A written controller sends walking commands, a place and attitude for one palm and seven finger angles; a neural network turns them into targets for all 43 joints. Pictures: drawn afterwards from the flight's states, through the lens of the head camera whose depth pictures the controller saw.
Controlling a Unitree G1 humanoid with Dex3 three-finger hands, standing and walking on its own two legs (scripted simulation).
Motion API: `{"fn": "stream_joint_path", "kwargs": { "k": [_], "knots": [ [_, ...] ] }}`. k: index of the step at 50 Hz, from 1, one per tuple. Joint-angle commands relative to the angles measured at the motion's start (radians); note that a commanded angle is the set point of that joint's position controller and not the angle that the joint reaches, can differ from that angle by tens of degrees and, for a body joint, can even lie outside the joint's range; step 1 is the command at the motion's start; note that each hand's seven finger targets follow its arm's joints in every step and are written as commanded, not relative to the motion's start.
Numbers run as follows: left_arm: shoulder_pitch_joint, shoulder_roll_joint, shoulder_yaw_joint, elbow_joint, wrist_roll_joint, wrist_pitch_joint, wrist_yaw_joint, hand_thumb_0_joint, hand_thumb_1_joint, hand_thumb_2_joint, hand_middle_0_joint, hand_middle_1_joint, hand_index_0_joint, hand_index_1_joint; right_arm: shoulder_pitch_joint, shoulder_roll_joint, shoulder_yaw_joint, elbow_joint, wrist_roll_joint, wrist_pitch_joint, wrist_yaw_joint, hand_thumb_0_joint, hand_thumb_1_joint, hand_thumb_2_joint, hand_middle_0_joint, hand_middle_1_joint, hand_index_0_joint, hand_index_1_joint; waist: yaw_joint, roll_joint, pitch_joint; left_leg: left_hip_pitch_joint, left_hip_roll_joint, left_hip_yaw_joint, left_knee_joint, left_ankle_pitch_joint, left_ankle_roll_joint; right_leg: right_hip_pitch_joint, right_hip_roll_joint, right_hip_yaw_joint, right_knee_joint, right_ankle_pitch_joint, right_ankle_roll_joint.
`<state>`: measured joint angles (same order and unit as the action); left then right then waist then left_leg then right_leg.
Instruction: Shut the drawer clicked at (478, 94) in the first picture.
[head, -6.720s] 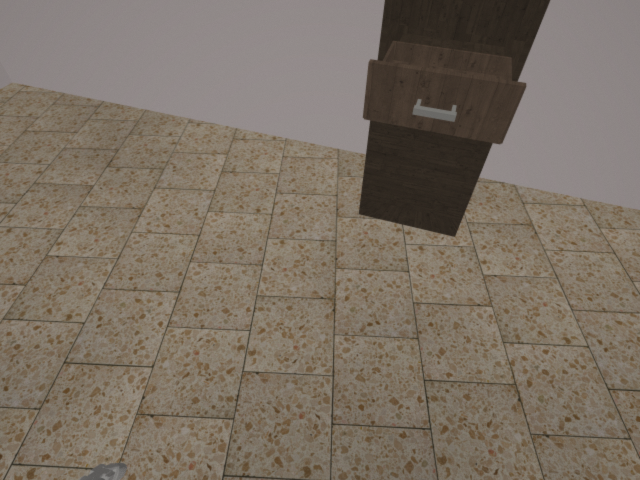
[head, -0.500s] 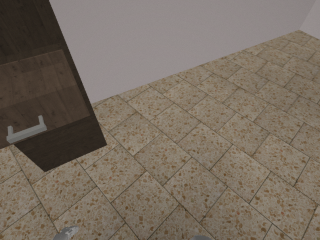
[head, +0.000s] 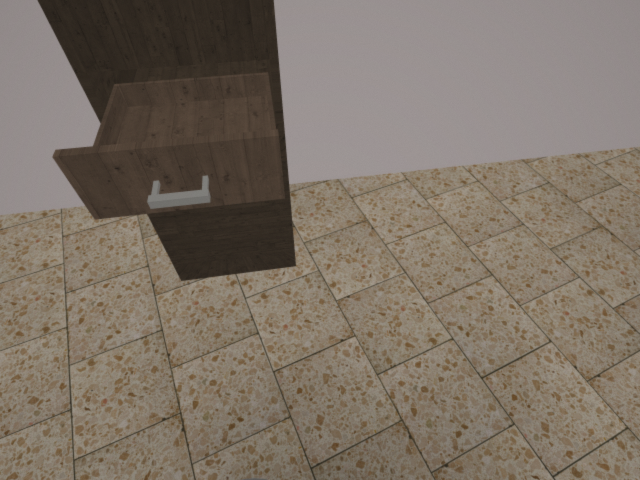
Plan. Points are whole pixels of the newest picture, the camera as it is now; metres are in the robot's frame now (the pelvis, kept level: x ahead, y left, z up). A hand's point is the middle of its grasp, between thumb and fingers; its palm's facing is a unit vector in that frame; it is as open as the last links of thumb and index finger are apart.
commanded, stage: turn to face it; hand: left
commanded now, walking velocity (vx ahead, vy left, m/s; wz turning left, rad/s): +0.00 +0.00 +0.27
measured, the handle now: (180, 191) +0.58 +0.31 -0.03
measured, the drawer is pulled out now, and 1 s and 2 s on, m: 0.28 0.28 0.28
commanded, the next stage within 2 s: take the last steps up to it in 0.16 s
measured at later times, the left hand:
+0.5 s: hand out of the picture +0.02 +0.20 -0.16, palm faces +0.12 -0.96 -0.24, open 7.4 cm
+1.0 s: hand out of the picture -0.05 +0.14 -0.16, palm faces +0.30 -0.95 -0.12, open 7.4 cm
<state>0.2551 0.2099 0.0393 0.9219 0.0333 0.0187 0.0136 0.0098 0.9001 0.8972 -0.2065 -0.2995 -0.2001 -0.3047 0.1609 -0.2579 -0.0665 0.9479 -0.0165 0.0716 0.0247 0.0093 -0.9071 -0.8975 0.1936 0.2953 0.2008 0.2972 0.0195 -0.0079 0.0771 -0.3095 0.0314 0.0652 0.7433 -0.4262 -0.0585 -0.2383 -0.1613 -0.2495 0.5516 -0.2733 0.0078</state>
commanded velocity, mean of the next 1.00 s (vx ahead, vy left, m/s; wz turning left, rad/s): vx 0.23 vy -0.01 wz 0.10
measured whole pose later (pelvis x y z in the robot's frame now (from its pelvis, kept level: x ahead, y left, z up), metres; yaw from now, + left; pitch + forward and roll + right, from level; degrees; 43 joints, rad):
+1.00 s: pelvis +0.11 +0.05 -0.01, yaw +10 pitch +0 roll +0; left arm 0.53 0.07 0.02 1.19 0.03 -0.06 0.02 0.01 0.90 0.90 -0.20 -0.30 -0.20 -0.30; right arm 0.16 -0.17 -0.06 1.05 -0.03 -0.02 0.02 0.01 -0.93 -0.90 0.19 0.30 0.20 0.30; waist 0.05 0.00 0.05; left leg -0.40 0.05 0.12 0.61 -0.22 0.02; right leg 0.03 -0.05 -0.13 0.40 -0.42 0.03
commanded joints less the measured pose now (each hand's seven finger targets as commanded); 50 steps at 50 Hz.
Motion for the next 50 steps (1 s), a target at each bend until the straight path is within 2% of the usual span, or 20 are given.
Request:
{"fn": "stream_joint_path", "kwargs": {
  "k": [1, 2, 3, 4, 5, 7, 9, 14, 19, 23, 24, 25, 26, 27, 29, 32, 40, 46, 49, 50],
  "knots": [
    [0.030, 0.181, 0.062, -0.045, -0.021, -0.003, 0.012, 0.000, 0.900, 0.900, -0.200, -0.300, -0.200, -0.300, 0.073, -0.106, -0.017, -0.066, 0.002, -0.054, -0.009, 0.000, -0.900, -0.900, 0.200, 0.300, 0.200, 0.300, -0.045, -0.032, -0.170, 0.263, 0.062, -0.046, -0.367, 0.290, 0.057, -0.044, -0.134, 0.092, 0.095, 0.255, -0.011],
    [0.024, 0.113, 0.047, -0.080, -0.025, 0.002, 0.005, 0.000, 0.900, 0.900, -0.200, -0.300, -0.200, -0.300, 0.108, -0.211, -0.040, -0.071, -0.006, -0.060, -0.014, 0.000, -0.900, -0.900, 0.200, 0.300, 0.200, 0.300, -0.065, 0.272, -0.154, 0.352, 0.318, -0.373, -0.404, 0.609, 0.170, -0.297, 0.003, 0.054, 0.289, -0.203, 0.065],
    [-0.038, 0.108, 0.033, -0.103, -0.015, 0.009, 0.008, 0.000, 0.900, 0.900, -0.200, -0.300, -0.200, -0.300, 0.143, -0.249, -0.043, -0.058, -0.006, -0.049, -0.019, 0.000, -0.900, -0.900, 0.200, 0.300, 0.200, 0.300, -0.089, 0.250, -0.130, 0.260, 0.406, -0.402, -0.418, 0.678, 0.264, -0.309, 0.028, 0.135, 0.436, -0.379, 0.059],
    [-0.059, 0.102, 0.033, -0.090, -0.012, 0.021, 0.018, 0.000, 0.900, 0.900, -0.200, -0.300, -0.200, -0.300, 0.136, -0.225, -0.037, -0.046, -0.008, -0.055, -0.032, 0.000, -0.900, -0.900, 0.200, 0.300, 0.200, 0.300, -0.082, 0.297, -0.131, 0.222, 0.365, -0.394, -0.420, 0.655, 0.263, -0.316, 0.033, 0.210, 0.503, -0.364, 0.055],
    [-0.072, 0.116, 0.038, -0.071, -0.015, 0.022, 0.014, 0.000, 0.900, 0.900, -0.200, -0.300, -0.200, -0.300, 0.087, -0.189, -0.028, -0.051, -0.008, -0.054, -0.041, 0.000, -0.900, -0.900, 0.200, 0.300, 0.200, 0.300, -0.069, 0.251, -0.084, 0.185, 0.319, -0.351, -0.430, 0.593, 0.253, -0.331, 0.035, 0.231, 0.557, -0.289, 0.055],
    [-0.024, 0.116, 0.041, -0.027, -0.015, 0.019, 0.003, 0.000, 0.900, 0.900, -0.200, -0.300, -0.200, -0.300, 0.005, -0.135, -0.006, -0.069, -0.005, -0.061, -0.045, 0.000, -0.900, -0.900, 0.200, 0.300, 0.200, 0.300, -0.020, 0.160, -0.049, 0.158, 0.232, -0.245, -0.433, 0.611, 0.216, -0.303, 0.044, 0.230, 0.584, -0.154, 0.060],
    [0.009, 0.117, 0.038, 0.000, -0.017, 0.018, 0.002, 0.000, 0.900, 0.900, -0.200, -0.300, -0.200, -0.300, 0.003, -0.121, -0.002, -0.069, 0.002, -0.068, -0.046, 0.000, -0.900, -0.900, 0.200, 0.300, 0.200, 0.300, -0.013, 0.143, -0.069, 0.171, 0.204, -0.196, -0.435, 0.653, 0.207, -0.272, 0.049, 0.226, 0.562, -0.116, 0.067],
    [-0.006, 0.092, 0.027, 0.001, -0.018, 0.021, 0.008, 0.000, 0.900, 0.900, -0.200, -0.300, -0.200, -0.300, 0.056, -0.108, -0.004, -0.042, -0.001, -0.065, -0.046, 0.000, -0.900, -0.900, 0.200, 0.300, 0.200, 0.300, -0.033, 0.117, -0.069, 0.198, 0.218, -0.248, -0.463, 0.502, 0.237, -0.237, 0.068, 0.223, 0.430, -0.143, 0.071],
    [-0.027, 0.057, 0.012, -0.006, -0.005, 0.001, -0.009, 0.000, 0.900, 0.900, -0.200, -0.300, -0.200, -0.300, 0.106, -0.102, -0.013, -0.011, -0.013, -0.071, -0.042, 0.000, -0.900, -0.900, 0.200, 0.300, 0.200, 0.300, -0.058, 0.154, -0.027, 0.133, 0.218, -0.352, -0.540, -0.033, 0.251, -0.163, 0.099, 0.190, 0.220, -0.198, 0.038],
    [0.130, 0.032, 0.010, 0.066, -0.004, -0.027, -0.015, 0.000, 0.900, 0.900, -0.200, -0.300, -0.200, -0.300, 0.091, -0.073, -0.006, 0.017, -0.006, -0.073, -0.042, 0.000, -0.900, -0.900, 0.200, 0.300, 0.200, 0.300, 0.016, 0.078, -0.007, -0.080, 0.134, -0.300, -0.440, -0.190, 0.191, 0.161, 0.140, 0.161, -0.106, -0.067, 0.018],
    [0.194, 0.075, 0.021, 0.088, 0.002, -0.038, -0.009, 0.000, 0.900, 0.900, -0.200, -0.300, -0.200, -0.300, 0.093, -0.031, -0.002, 0.020, 0.000, -0.077, -0.039, 0.000, -0.900, -0.900, 0.200, 0.300, 0.200, 0.300, 0.045, -0.033, -0.010, -0.202, 0.052, -0.225, -0.268, -0.182, 0.145, 0.285, 0.061, 0.274, -0.228, -0.163, -0.004],
    [0.258, 0.150, 0.039, 0.099, 0.010, -0.043, 0.002, 0.000, 0.900, 0.900, -0.200, -0.300, -0.200, -0.300, 0.077, 0.041, 0.016, -0.009, 0.009, -0.084, -0.035, 0.000, -0.900, -0.900, 0.200, 0.300, 0.200, 0.300, 0.073, -0.289, 0.021, -0.382, -0.077, -0.059, 0.013, -0.147, 0.090, 0.329, -0.171, 0.602, -0.400, -0.405, -0.094],
    [0.282, 0.174, 0.043, 0.093, -0.008, -0.049, 0.010, 0.000, 0.900, 0.900, -0.200, -0.300, -0.200, -0.300, 0.012, -0.019, 0.003, -0.037, -0.008, -0.080, -0.026, 0.000, -0.900, -0.900, 0.200, 0.300, 0.200, 0.300, 0.093, -0.253, 0.066, -0.418, -0.031, -0.093, 0.171, -0.125, 0.089, 0.192, -0.278, 0.762, -0.501, -0.560, -0.159],
    [0.237, 0.151, 0.042, 0.096, -0.011, -0.058, 0.013, 0.000, 0.900, 0.900, -0.200, -0.300, -0.200, -0.300, -0.003, -0.032, -0.007, -0.029, -0.012, -0.074, -0.018, 0.000, -0.900, -0.900, 0.200, 0.300, 0.200, 0.300, 0.062, -0.204, 0.113, -0.406, -0.001, -0.118, 0.261, -0.036, 0.091, 0.095, -0.262, 0.758, -0.532, -0.590, -0.163],
    [0.141, 0.080, 0.023, 0.087, -0.013, -0.068, 0.012, 0.000, 0.900, 0.900, -0.200, -0.300, -0.200, -0.300, 0.073, -0.017, -0.016, 0.028, -0.014, -0.067, -0.007, 0.000, -0.900, -0.900, 0.200, 0.300, 0.200, 0.300, -0.010, -0.103, 0.139, -0.371, 0.033, -0.100, 0.334, 0.106, 0.075, 0.041, -0.180, 0.539, -0.493, -0.389, -0.126],
    [0.172, 0.019, 0.006, 0.108, -0.017, -0.088, 0.012, 0.000, 0.900, 0.900, -0.200, -0.300, -0.200, -0.300, 0.133, 0.028, -0.012, 0.066, -0.014, -0.065, -0.006, 0.000, -0.900, -0.900, 0.200, 0.300, 0.200, 0.300, -0.025, -0.101, 0.102, -0.334, 0.044, -0.065, 0.360, 0.236, 0.048, 0.066, -0.095, 0.335, -0.455, -0.081, -0.100],
    [0.314, 0.006, 0.004, 0.204, -0.008, -0.108, 0.018, 0.000, 0.900, 0.900, -0.200, -0.300, -0.200, -0.300, -0.003, 0.058, -0.003, 0.037, -0.008, -0.083, -0.001, 0.000, -0.900, -0.900, 0.200, 0.300, 0.200, 0.300, 0.018, -0.110, 0.075, -0.407, 0.074, -0.009, 0.185, 0.238, 0.040, 0.231, -0.110, 0.289, -0.387, 0.263, -0.150],
    [0.323, 0.021, 0.013, 0.235, -0.003, -0.091, 0.024, 0.000, 0.900, 0.900, -0.200, -0.300, -0.200, -0.300, -0.074, 0.091, 0.011, 0.019, -0.001, -0.109, 0.002, 0.000, -0.900, -0.900, 0.200, 0.300, 0.200, 0.300, 0.029, -0.161, 0.072, -0.195, 0.033, 0.052, -0.059, 0.163, 0.082, 0.201, -0.116, 0.260, -0.294, 0.404, -0.141],
    [0.282, 0.015, 0.016, 0.229, -0.012, -0.083, 0.019, 0.000, 0.900, 0.900, -0.200, -0.300, -0.200, -0.300, 0.176, 0.033, -0.001, 0.098, -0.010, -0.129, -0.022, 0.000, -0.900, -0.900, 0.200, 0.300, 0.200, 0.300, -0.084, -0.075, -0.056, 0.215, -0.017, 0.079, -0.243, 0.251, 0.109, 0.089, -0.035, 0.184, 0.046, 0.502, -0.092],
    [0.313, -0.022, 0.015, 0.215, -0.020, -0.081, 0.014, 0.000, 0.900, 0.900, -0.200, -0.300, -0.200, -0.300, 0.313, -0.070, -0.023, 0.126, -0.021, -0.138, -0.037, 0.000, -0.900, -0.900, 0.200, 0.300, 0.200, 0.300, -0.130, 0.115, -0.184, 0.459, 0.201, -0.177, -0.294, 0.280, 0.172, -0.095, 0.044, 0.133, 0.301, 0.229, -0.045]
  ]
}}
